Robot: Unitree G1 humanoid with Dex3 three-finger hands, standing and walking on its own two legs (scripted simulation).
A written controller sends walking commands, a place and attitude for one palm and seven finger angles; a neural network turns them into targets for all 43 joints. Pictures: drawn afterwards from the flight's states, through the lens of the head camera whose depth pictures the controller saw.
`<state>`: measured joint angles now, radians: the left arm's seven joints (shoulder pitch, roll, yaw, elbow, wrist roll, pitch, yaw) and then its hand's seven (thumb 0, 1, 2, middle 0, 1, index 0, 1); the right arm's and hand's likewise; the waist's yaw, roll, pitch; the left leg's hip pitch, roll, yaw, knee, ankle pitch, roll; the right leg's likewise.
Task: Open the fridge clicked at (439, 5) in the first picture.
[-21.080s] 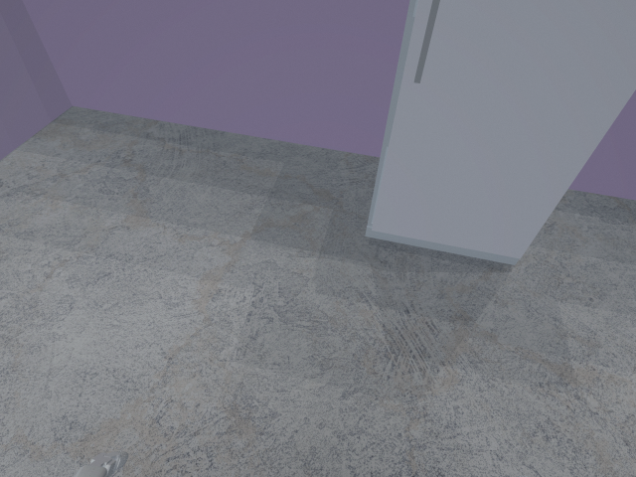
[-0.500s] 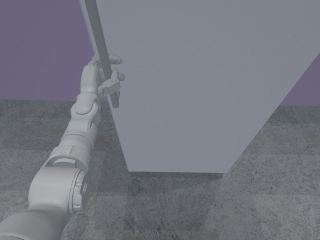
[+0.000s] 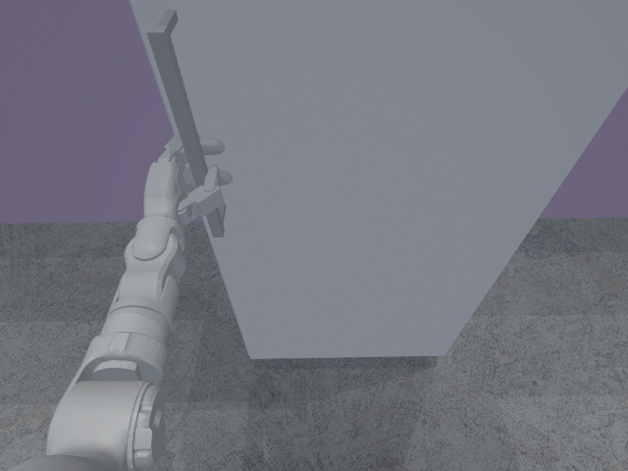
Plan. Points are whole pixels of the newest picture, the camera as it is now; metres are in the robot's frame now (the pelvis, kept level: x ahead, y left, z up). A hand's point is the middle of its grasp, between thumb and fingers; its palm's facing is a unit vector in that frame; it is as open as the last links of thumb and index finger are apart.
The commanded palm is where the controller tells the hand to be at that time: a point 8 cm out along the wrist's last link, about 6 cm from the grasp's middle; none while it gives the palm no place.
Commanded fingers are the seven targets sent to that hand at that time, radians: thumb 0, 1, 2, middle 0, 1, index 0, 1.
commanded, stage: grip the handle and tug to test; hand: left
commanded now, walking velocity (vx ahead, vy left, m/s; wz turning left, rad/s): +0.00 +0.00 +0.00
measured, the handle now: (198, 146) +0.50 +0.14 +0.16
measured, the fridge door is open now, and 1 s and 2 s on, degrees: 0 15 57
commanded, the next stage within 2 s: pull the door a little, standing still in 0.06 s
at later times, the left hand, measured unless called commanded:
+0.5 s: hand (214, 196) +0.43 +0.12 +0.13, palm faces -0.02 -1.00 +0.01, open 5.7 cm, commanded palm +0.37 +0.17 +0.13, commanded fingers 0.00 0.90 0.90 -0.45 -1.40 -0.45 -1.40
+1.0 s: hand (225, 282) +0.30 +0.09 +0.12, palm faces -0.05 -0.98 -0.19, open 5.4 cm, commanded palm +0.28 +0.15 +0.12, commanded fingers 0.00 0.90 0.90 -0.45 -1.40 -0.45 -1.40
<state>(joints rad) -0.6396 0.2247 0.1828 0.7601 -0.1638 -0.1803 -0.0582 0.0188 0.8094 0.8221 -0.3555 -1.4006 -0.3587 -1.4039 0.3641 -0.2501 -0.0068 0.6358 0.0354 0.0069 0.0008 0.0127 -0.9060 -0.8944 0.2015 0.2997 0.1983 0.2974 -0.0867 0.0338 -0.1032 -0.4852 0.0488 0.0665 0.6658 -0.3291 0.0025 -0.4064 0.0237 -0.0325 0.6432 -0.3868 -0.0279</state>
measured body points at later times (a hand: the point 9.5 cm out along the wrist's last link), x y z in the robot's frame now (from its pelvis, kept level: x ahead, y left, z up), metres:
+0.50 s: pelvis +0.03 +0.00 +0.01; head +0.05 -0.01 +0.46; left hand +0.42 +0.17 +0.13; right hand +0.15 -0.25 -0.10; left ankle +0.00 +0.12 -0.72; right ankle -0.04 -0.10 -0.72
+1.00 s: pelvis +0.06 -0.01 +0.03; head +0.09 -0.05 +0.48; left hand +0.30 +0.15 +0.14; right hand +0.25 -0.24 -0.06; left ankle +0.00 +0.14 -0.70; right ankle +0.01 -0.09 -0.68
